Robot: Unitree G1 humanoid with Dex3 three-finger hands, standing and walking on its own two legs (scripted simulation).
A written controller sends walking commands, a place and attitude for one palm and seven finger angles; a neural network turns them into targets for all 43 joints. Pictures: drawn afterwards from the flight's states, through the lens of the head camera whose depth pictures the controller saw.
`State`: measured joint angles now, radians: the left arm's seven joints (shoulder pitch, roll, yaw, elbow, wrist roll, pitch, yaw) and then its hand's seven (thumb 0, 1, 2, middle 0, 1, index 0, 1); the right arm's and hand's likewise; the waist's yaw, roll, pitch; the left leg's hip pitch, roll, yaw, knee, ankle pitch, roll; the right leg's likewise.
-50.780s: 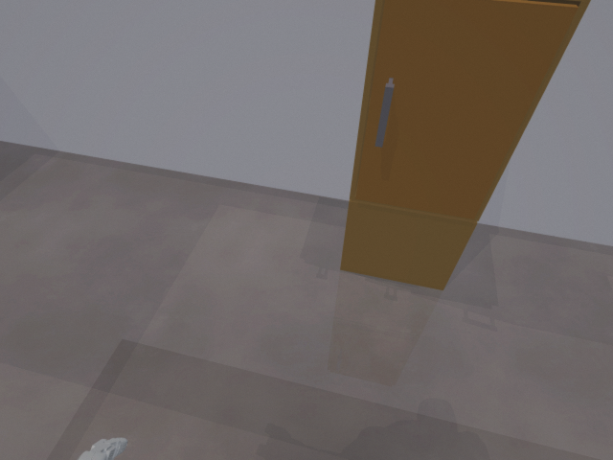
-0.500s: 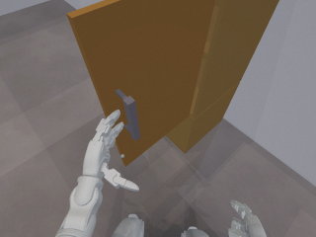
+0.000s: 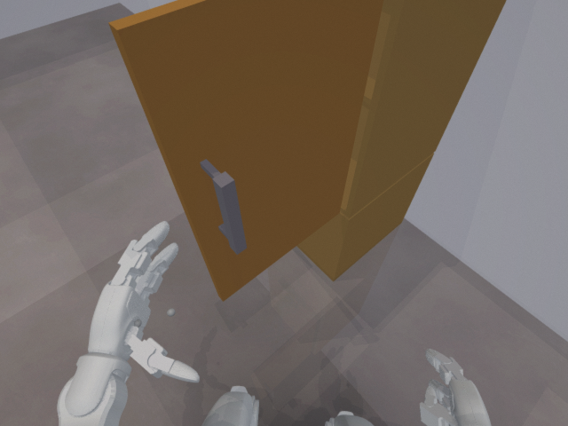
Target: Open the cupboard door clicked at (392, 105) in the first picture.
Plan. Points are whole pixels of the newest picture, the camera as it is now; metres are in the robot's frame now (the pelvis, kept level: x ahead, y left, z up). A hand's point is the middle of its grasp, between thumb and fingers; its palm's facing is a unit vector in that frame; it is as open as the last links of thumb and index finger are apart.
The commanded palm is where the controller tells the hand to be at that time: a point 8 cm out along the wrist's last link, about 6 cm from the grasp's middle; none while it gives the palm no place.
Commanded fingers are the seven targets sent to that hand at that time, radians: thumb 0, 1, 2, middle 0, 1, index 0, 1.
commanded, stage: draw the hand back to the body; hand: left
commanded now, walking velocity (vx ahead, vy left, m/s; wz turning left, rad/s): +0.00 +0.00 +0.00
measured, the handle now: (224, 209) +0.40 +0.12 +0.07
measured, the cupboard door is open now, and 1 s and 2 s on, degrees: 90 90 90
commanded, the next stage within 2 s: step back with the hand held close in 1.68 s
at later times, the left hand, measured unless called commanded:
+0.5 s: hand (120, 310) +0.23 +0.20 +0.11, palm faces -0.02 -1.00 -0.06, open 16.3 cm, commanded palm +0.21 +0.25 +0.12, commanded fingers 0.00 -0.47 0.31 -0.15 -0.30 -0.15 -0.30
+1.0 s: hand (22, 271) +0.24 +0.26 +0.18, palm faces +0.34 -0.86 -0.38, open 12.7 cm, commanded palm +0.19 +0.30 +0.20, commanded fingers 0.00 0.41 0.69 -0.18 -0.30 -0.18 -0.30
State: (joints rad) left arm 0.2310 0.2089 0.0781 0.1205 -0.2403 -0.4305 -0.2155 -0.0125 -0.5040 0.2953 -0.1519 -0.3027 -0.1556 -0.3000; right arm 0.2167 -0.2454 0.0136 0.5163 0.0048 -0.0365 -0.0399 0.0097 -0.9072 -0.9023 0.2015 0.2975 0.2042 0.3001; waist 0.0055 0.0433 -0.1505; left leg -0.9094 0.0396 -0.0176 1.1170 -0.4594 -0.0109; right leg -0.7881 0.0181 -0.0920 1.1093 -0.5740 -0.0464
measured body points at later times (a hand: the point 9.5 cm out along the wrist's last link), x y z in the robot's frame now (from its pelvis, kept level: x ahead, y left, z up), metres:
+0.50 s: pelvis +0.01 +0.01 +0.03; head +0.03 -0.01 +0.48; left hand +0.23 +0.25 +0.12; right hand +0.18 -0.22 -0.05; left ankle +0.05 +0.13 -0.66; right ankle -0.01 -0.09 -0.66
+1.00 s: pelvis +0.03 +0.03 +0.07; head +0.03 +0.01 +0.52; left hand +0.21 +0.31 +0.20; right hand +0.22 -0.19 -0.01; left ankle +0.05 +0.13 -0.66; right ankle -0.01 -0.09 -0.65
